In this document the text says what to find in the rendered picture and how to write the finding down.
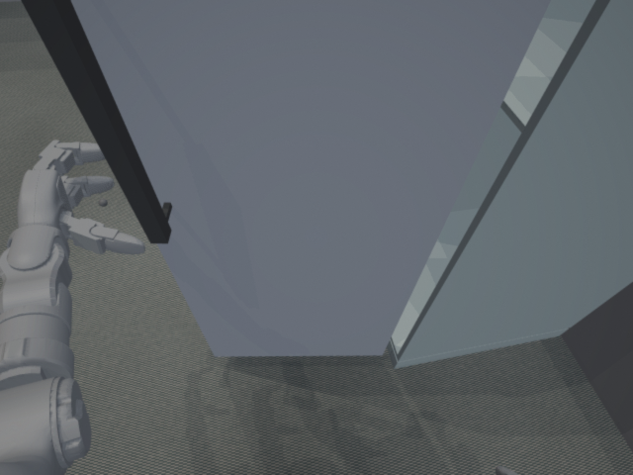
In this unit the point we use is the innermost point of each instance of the left robot forearm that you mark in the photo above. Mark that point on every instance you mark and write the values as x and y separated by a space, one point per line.
35 307

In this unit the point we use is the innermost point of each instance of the left robot upper arm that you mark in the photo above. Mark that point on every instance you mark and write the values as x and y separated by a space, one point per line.
44 427

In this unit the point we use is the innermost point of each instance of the fridge door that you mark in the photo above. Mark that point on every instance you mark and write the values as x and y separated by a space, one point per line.
312 150

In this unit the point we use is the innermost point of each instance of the robot left hand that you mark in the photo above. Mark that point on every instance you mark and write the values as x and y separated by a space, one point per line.
44 196

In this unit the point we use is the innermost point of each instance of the handle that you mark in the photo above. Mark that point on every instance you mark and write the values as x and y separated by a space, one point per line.
60 29

